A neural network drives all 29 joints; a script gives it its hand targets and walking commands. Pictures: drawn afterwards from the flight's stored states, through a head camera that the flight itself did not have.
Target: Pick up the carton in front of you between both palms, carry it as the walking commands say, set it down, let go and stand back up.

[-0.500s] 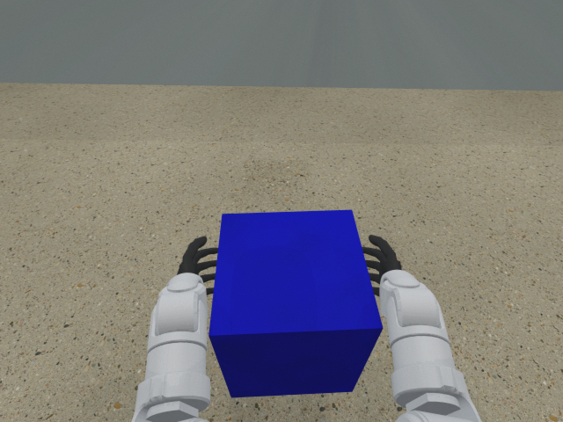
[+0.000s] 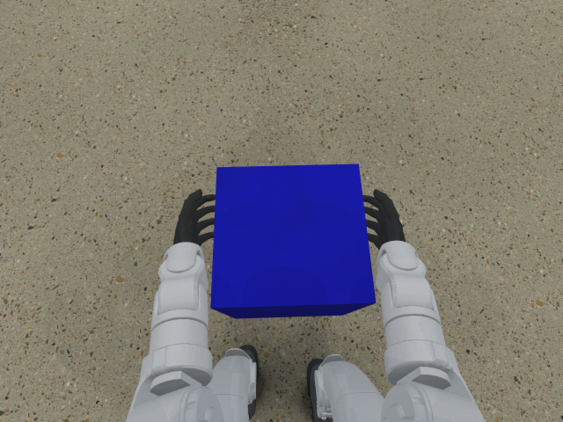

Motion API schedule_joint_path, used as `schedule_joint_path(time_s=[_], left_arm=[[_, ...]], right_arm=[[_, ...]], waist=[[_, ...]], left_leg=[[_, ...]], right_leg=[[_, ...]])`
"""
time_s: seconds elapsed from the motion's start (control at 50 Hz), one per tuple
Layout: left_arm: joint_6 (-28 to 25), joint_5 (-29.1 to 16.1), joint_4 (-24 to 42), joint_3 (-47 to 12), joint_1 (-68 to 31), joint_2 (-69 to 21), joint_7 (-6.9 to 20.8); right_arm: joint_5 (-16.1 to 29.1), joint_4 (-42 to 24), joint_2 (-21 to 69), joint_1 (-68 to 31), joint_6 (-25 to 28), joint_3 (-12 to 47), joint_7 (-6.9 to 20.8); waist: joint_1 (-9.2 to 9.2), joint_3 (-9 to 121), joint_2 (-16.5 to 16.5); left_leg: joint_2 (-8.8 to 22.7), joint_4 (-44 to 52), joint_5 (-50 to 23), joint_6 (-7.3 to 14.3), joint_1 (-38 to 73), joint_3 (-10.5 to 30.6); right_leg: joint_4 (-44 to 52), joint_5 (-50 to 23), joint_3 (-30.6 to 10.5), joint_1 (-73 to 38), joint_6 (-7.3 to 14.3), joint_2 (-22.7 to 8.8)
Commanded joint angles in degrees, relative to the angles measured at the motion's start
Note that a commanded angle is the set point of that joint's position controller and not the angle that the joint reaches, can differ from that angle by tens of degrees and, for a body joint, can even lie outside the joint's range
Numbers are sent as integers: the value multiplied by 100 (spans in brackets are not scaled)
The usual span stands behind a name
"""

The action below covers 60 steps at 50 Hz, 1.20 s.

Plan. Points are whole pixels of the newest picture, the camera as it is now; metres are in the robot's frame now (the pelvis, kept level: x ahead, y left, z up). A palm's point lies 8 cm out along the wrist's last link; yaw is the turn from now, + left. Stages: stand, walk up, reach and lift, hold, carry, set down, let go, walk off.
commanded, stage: set down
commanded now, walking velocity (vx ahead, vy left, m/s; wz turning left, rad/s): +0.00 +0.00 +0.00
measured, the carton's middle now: (288, 251) +0.35 +0.00 -0.13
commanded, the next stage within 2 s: none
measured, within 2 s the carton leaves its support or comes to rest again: neither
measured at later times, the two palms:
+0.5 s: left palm (210, 241) +0.39 +0.15 -0.21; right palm (363, 243) +0.38 -0.15 -0.21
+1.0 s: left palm (226, 249) +0.42 +0.14 -0.38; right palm (348, 247) +0.42 -0.16 -0.37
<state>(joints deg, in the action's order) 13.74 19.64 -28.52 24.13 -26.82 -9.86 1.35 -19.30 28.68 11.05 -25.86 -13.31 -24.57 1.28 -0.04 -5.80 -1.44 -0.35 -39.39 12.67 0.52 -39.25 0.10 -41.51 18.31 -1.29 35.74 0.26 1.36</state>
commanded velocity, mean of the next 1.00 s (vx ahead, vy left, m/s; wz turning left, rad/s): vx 0.00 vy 0.00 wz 0.00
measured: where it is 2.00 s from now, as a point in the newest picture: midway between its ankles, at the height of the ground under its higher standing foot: (282, 402)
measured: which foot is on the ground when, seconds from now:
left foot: down 0.00-1.00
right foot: down 0.00-1.00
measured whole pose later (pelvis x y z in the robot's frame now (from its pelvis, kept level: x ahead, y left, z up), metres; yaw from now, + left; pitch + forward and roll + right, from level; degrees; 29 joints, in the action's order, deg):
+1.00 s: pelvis -0.06 +0.01 -0.27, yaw -2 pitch +48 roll -2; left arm 13.5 9.8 -37.8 23.8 -56.7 -1.1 -6.1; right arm -7.7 40.5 -2.4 -57.2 -13.5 -23.8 -2.2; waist 0.2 7.7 -0.5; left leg -1.3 -101.0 25.5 -0.3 -123.1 1.3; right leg -104.4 33.2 -0.7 118.8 -1.3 3.2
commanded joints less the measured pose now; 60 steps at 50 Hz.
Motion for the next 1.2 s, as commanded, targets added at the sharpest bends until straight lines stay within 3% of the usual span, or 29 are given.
schedule_joint_path(time_s=[0.0,0.08,0.16,0.26,0.32,0.46,0.74,0.96,1.18], left_arm=[[-736,-841,-313,-3028,-2520,-4189,815],[-968,-1114,-97,-3530,-2785,-4104,731],[-833,-1114,-255,-3489,-3049,-4113,732],[-426,-918,-702,-3018,-3678,-4372,855],[-201,-842,-976,-2778,-4016,-4518,926],[-10,-904,-1246,-2639,-4647,-4753,831],[-31,-1368,-961,-3095,-5552,-4663,434],[-97,-1490,-1081,-3009,-6249,-4248,314],[-208,-1681,-1307,-2842,-7054,-3726,380]], right_arm=[[958,127,4114,-2749,797,3125,756],[1208,16,4185,-2911,1032,3611,521],[1300,-31,4278,-3331,890,3710,425],[1217,363,4489,-4036,466,3349,578],[1133,577,4545,-4413,250,3080,693],[1119,856,4402,-5082,90,2749,864],[1618,816,4030,-5950,94,3007,1014],[1745,1025,3678,-6549,107,2943,939],[1955,1325,3322,-7330,198,3017,834]], waist=[[-24,4362,90],[-27,5850,147],[-109,6056,78],[-137,5442,27],[-98,5406,15],[5,6017,222],[62,7186,360],[51,7203,293],[-22,7035,176]], left_leg=[[-582,-943,-2929,1,1991,459],[-658,-1633,-2930,-67,1113,358],[-750,-2001,-1778,-105,-24,183],[-802,-2381,-184,-60,-1286,37],[-817,-2679,211,-41,-1787,6],[-857,-3389,99,-124,-2334,0],[-879,-4740,-322,-270,-2984,-6],[-849,-5675,-223,-281,-3903,-131],[-741,-6593,-96,-257,-4781,-299]], right_leg=[[-354,-2400,-300,461,-110,606],[-1036,-2922,-344,746,-169,578],[-1432,-1960,-297,1276,-257,624],[-1770,-292,-198,2326,-235,721],[-2064,151,-115,2883,-195,765],[-2928,160,84,4065,-131,855],[-4445,-14,328,5671,-148,909],[-5295,41,380,6431,-186,874],[-6056,94,371,6648,-181,803]])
